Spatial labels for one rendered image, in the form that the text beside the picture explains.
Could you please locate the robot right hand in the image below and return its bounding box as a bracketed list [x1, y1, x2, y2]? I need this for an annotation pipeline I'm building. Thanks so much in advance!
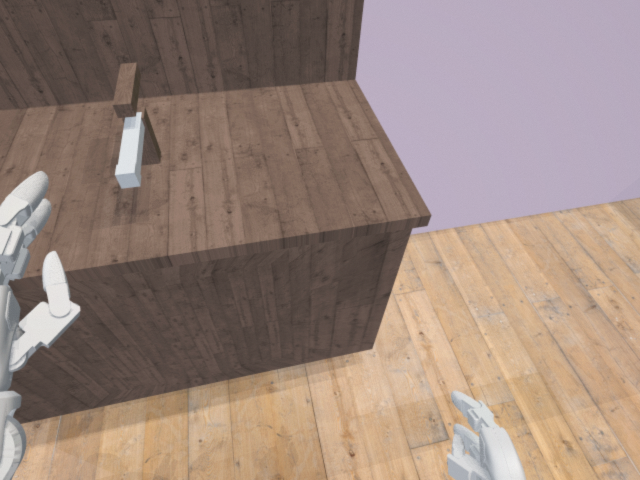
[447, 391, 526, 480]

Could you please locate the tap lever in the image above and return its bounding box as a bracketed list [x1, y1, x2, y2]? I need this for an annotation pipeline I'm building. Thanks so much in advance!
[115, 112, 145, 189]

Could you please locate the left robot forearm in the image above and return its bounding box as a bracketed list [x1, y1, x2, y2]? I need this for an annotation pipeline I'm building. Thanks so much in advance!
[0, 391, 26, 480]

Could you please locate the counter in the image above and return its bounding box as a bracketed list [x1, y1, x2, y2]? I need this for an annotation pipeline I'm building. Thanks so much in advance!
[0, 0, 431, 424]

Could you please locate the robot left hand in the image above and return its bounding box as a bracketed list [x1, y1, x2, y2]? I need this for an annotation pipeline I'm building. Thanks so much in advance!
[0, 171, 80, 391]

